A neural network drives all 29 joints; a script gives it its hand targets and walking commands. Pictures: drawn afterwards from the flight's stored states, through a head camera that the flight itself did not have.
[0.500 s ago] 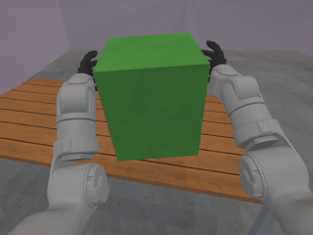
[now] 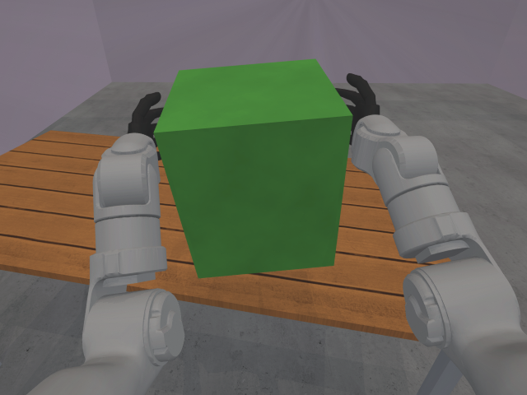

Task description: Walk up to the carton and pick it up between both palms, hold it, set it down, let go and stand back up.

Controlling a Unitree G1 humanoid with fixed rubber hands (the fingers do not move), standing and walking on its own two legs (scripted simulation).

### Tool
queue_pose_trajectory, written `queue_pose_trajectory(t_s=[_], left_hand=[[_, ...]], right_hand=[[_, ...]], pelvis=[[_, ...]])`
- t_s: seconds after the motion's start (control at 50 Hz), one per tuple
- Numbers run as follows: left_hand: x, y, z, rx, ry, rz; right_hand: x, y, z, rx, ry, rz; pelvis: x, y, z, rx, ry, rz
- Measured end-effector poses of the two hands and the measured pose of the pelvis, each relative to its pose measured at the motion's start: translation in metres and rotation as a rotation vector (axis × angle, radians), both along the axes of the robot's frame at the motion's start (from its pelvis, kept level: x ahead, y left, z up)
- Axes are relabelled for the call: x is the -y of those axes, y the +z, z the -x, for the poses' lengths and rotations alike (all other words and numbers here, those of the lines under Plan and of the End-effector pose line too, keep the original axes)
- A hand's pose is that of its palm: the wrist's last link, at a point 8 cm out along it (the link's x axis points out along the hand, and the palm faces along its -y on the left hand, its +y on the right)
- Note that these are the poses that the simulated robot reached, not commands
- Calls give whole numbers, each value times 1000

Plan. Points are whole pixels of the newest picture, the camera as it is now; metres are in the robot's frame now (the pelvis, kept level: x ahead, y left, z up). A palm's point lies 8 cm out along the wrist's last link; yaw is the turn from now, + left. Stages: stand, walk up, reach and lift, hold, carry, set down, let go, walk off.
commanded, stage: hold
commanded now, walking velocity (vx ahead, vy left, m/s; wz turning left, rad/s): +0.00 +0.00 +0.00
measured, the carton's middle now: (256, 168) +0.39 +0.00 +0.24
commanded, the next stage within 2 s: none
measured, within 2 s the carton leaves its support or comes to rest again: neither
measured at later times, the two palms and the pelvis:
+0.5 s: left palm (139, 139) +0.36 +0.16 +0.30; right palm (365, 122) +0.35 -0.14 +0.32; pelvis -0.01 +0.00 +0.00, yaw -1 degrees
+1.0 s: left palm (145, 141) +0.36 +0.16 +0.30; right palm (368, 125) +0.35 -0.14 +0.31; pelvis +0.00 +0.00 +0.00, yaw +0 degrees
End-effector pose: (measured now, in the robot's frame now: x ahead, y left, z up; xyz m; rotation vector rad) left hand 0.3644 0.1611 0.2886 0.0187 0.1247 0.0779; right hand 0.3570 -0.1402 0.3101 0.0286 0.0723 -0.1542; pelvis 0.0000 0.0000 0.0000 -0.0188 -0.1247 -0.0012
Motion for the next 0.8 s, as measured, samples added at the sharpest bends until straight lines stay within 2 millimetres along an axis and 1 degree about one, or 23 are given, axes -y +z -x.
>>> queue_pose_trajectory(t_s=[0.16,0.3,0.42,0.56,0.68,0.8], left_hand=[[3,7,5,16,-2,-8],[5,6,7,-3,-2,-11],[2,8,6,-12,1,-2],[-2,15,5,8,8,3],[-2,9,2,-17,4,1],[1,10,1,4,-1,-5]], right_hand=[[3,3,6,16,-3,-8],[5,2,8,-8,-5,2],[2,5,6,-17,-1,14],[-2,12,4,3,5,13],[-1,7,2,-24,0,21],[1,7,2,-6,-4,10]], pelvis=[[-3,0,2,9,-7,0],[-3,0,5,5,-16,-3],[-1,0,9,-9,-15,-5],[2,0,9,-17,-4,-3],[2,0,7,-13,1,-3],[2,0,5,-12,2,-1]])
